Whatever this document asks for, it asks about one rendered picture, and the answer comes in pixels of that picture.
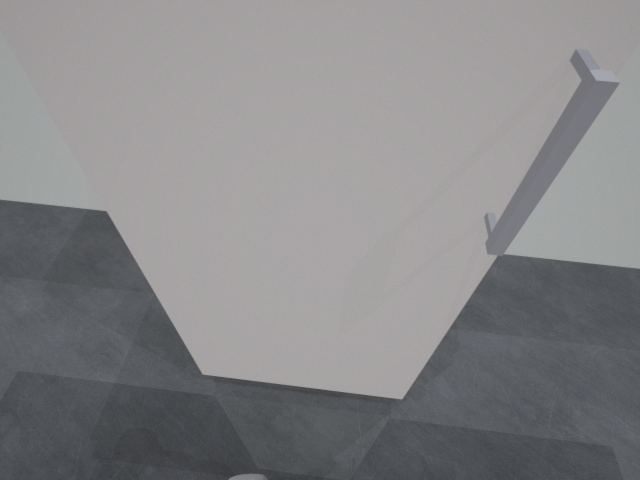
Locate handle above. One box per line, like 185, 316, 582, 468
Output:
484, 49, 620, 256

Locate fridge door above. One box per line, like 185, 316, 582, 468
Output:
0, 0, 640, 399

